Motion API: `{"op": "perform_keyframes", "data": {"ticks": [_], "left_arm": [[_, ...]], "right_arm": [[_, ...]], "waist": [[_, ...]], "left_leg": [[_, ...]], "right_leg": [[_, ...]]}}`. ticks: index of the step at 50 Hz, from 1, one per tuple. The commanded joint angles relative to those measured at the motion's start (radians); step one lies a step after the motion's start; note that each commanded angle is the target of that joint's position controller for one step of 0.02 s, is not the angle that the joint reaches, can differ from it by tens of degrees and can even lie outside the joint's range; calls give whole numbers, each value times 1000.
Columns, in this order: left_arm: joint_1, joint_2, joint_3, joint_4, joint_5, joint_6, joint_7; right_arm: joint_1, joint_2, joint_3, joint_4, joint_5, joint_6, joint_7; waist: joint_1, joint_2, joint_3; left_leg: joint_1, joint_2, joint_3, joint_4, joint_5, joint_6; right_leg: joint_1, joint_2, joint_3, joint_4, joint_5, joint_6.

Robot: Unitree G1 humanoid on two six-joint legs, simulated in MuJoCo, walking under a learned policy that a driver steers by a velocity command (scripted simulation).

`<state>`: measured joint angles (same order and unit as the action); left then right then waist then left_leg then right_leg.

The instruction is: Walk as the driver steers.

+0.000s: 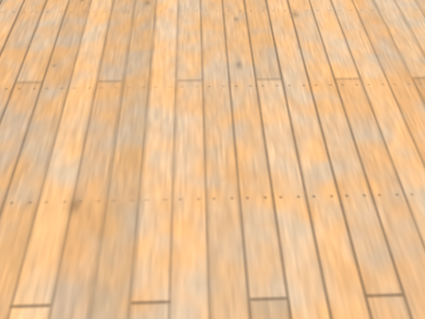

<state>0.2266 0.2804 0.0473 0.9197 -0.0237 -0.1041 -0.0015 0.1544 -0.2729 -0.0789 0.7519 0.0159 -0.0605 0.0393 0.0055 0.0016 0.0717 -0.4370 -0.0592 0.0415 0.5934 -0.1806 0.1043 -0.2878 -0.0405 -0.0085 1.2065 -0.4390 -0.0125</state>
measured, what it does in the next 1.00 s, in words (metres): walks ahead, turning left: right foot, then left foot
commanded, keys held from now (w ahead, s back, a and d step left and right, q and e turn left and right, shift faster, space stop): w+q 0.46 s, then w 0.42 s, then w+e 0.12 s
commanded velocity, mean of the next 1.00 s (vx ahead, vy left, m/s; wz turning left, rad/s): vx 0.50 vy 0.00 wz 0.38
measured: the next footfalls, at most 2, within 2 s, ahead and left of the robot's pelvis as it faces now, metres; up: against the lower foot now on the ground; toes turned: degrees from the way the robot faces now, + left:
right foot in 0.38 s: +0.43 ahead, -0.12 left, +0.00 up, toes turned +17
left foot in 0.90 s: +0.59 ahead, +0.22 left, +0.00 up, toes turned +24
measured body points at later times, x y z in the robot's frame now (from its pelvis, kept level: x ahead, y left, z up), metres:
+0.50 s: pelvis +0.30 -0.04 +0.01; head +0.32 -0.04 +0.46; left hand +0.39 +0.26 -0.09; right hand +0.44 -0.29 -0.11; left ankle +0.14 +0.05 -0.64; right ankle +0.39 -0.13 -0.72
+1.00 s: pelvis +0.53 +0.10 +0.01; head +0.56 +0.12 +0.46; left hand +0.45 +0.37 -0.13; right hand +0.80 -0.07 -0.07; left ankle +0.56 +0.20 -0.72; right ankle +0.46 -0.09 -0.64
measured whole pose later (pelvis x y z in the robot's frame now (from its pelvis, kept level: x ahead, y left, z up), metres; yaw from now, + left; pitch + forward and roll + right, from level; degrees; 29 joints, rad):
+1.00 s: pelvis +0.53 +0.10 +0.01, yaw +21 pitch +2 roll -1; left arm 0.33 0.30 0.04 0.92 -0.04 -0.08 -0.02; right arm 0.13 -0.26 -0.04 0.65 0.00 -0.07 0.02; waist 0.04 -0.02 0.03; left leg -0.39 0.00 0.06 0.54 -0.18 0.05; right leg -0.33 -0.04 0.03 1.12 -0.43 -0.01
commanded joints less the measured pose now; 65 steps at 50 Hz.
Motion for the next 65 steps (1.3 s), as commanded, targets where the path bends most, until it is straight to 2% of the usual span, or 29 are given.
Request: {"op": "perform_keyframes", "data": {"ticks": [1, 2, 5, 10, 15, 18, 19, 20, 21, 22, 23, 24, 25, 26, 28, 30, 36, 41, 43, 44, 45, 46, 47, 48, 50, 52, 55, 61, 65], "left_arm": [[-54, 130, 31, -103, 10, -47, 1], [-37, 129, 34, -103, 16, -31, 0], [-60, 91, 31, -125, 38, 0, 4], [-252, 54, 13, -190, 30, -5, 0], [-305, 108, 25, -229, 15, -23, -18], [-191, 144, 45, -203, 15, -41, -21], [-81, 176, 61, -180, 27, -47, -16], [75, 232, 74, -167, 37, -44, -8], [132, 292, 89, -132, 42, -29, -16], [91, 181, 65, -158, 19, -26, -21], [47, 124, 50, -171, 16, -18, -16], [6, 112, 42, -172, 26, -13, -17], [-12, 94, 36, -161, 33, -10, -18], [-15, 87, 32, -151, 41, -12, -17], [-1, 83, 32, -130, 32, -21, -19], [14, 112, 40, -111, 23, -27, -19], [63, 159, 45, -77, 5, -3, -11], [139, 189, 48, -31, -9, 26, -10], [115, 208, 51, -28, -14, 37, -5], [113, 195, 45, -28, -13, 40, -2], [111, 152, 25, -45, 5, 36, -1], [206, 28, -17, -79, 23, 18, -9], [179, 97, -1, -57, 1, 0, -14], [100, 161, 21, -86, -29, -6, -17], [33, 140, 23, -95, -15, 5, -12], [81, 107, 26, -75, -8, 37, -7], [63, 70, 26, -85, -7, 64, -2], [-103, 39, 16, -143, 6, 55, -29], [-226, 28, 5, -208, 5, 54, -52]], "right_arm": [[90, -113, -29, -53, -8, -18, -12], [68, -105, -24, -65, -15, -17, -15], [94, -144, -33, -66, -4, -22, -32], [162, -168, -41, -55, 2, -9, -54], [212, -157, -41, -34, 9, 1, -60], [186, -146, -38, -47, 3, 14, -67], [179, -108, -23, -60, -1, 14, -64], [199, -52, 0, -81, -20, 13, -61], [349, -13, 11, -111, 20, 3, -58], [332, -129, -7, -77, 31, 6, -63], [222, -177, -21, -90, 22, 11, -63], [173, -162, -19, -97, 9, 14, -65], [138, -141, -19, -108, -2, 12, -62], [146, -117, -16, -112, 3, 12, -56], [155, -79, -8, -113, 11, 16, -51], [110, -61, 1, -134, 2, 17, -50], [-65, -28, 27, -180, -2, -9, -24], [-163, -56, 22, -223, 9, -15, -4], [-74, -93, 2, -203, 0, -16, -4], [62, -132, -22, -157, -6, -14, -9], [228, -190, -45, -120, -14, -9, -22], [302, -299, -65, -112, -30, -3, -32], [322, -216, -45, -110, -23, -4, -31], [255, -173, -26, -109, -21, -10, -29], [133, -101, -5, -106, -18, -20, -23], [74, -75, -2, -96, -26, -40, -19], [71, -90, -12, -63, -35, -62, -26], [111, -128, -24, -15, -31, -56, -50], [183, -153, -35, 28, -15, -32, -58]], "waist": [[-20, -7, -145], [5, 9, -134], [17, 16, -106], [-52, 73, -65], [-64, 105, -65], [4, 141, -96], [57, 120, -180], [107, -10, -332], [21, -393, -411], [47, -239, -323], [72, -140, -206], [56, -64, -145], [43, -59, -94], [21, -87, -86], [10, -103, -82], [9, -84, -66], [60, -68, -40], [70, -94, -13], [-5, -102, -67], [-73, -83, -151], [-144, -31, -270], [-104, 234, -406], [-136, 202, -468], [-124, 154, -295], [-60, 92, -140], [-3, 113, -100], [17, 73, -60], [-31, 41, -7], [-80, 24, 33]], "left_leg": [[419, 268, -434, -329, 178, 195], [345, 245, -403, -352, 217, 190], [241, 212, -323, -382, 320, 197], [181, 141, -263, -369, 166, 122], [280, 196, -383, -275, 75, 93], [315, 193, -436, -155, 146, 66], [274, 136, -399, -8, 176, 34], [137, 59, -302, 282, -15, -8], [-229, -48, -214, 581, -439, -64], [-340, 35, -248, 705, -391, -74], [-362, 68, -219, 723, -293, -78], [-316, 102, -193, 696, -218, -82], [-294, 125, -195, 646, -174, -82], [-243, 146, -194, 614, -148, -78], [-220, 150, -170, 551, -143, -79], [-256, 158, -161, 458, -108, -88], [-195, 153, -61, 106, 154, -99], [-154, 117, -33, -29, 98, -61], [8, 74, 0, -92, 79, -24], [210, 46, 21, -120, 107, 4], [503, 158, -100, -83, 125, 51], [846, 444, -563, -145, 14, 205], [830, 485, -746, -261, -91, 231], [699, 451, -584, -278, -82, 182], [448, 359, -350, -345, 1, 127], [309, 318, -232, -421, 64, 103], [268, 315, -113, -469, 182, 106], [326, 290, 73, -491, 238, 63], [467, 334, 119, -452, 292, 54]], "right_leg": [[-397, -78, 95, -11, 105, -14], [-338, -88, 97, -46, 127, -2], [-315, -73, 66, -189, 208, 55], [-257, 1, 49, -585, 511, 78], [-208, 24, 92, -719, 501, 48], [-67, 35, 70, -764, 390, 0], [116, -8, 94, -767, 383, -37], [382, -185, 273, -750, 314, -91], [647, -378, 770, -876, 60, -246], [595, -369, 785, -916, -132, -220], [474, -330, 608, -923, -84, -176], [349, -283, 487, -937, 57, -158], [260, -246, 405, -956, 165, -162], [204, -219, 339, -978, 229, -159], [175, -197, 259, -1016, 307, -182], [180, -210, 215, -1044, 394, -208], [194, -164, 54, -1061, 507, -179], [302, -226, 59, -1010, 562, -155], [317, -218, 24, -887, 790, -128], [275, -176, -17, -728, 897, -103], [89, -132, -40, -480, 728, -66], [-310, 35, -53, -79, 115, 2], [-417, 46, 107, 73, -138, -4], [-493, -4, 117, 109, -77, -17], [-442, -78, 89, 9, 75, -12], [-331, -104, 102, -40, 162, 3], [-362, -97, 123, -91, 257, 22], [-387, -70, 69, -416, 534, 19], [-440, -60, 15, -538, 492, -14]]}}
Keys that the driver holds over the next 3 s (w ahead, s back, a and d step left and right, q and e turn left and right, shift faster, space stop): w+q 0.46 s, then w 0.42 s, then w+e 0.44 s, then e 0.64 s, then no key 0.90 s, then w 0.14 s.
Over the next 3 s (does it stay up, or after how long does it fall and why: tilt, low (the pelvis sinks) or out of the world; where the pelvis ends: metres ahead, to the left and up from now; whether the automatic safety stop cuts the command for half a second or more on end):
stays up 0.94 0.15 0.01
